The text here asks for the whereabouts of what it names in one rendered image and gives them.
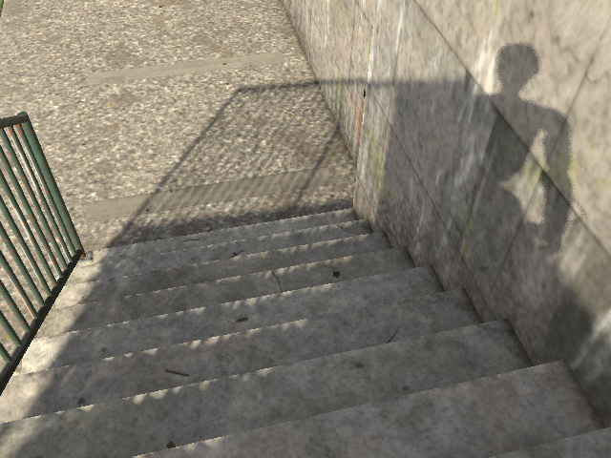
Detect stairs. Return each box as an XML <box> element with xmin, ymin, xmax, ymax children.
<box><xmin>0</xmin><ymin>208</ymin><xmax>611</xmax><ymax>458</ymax></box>

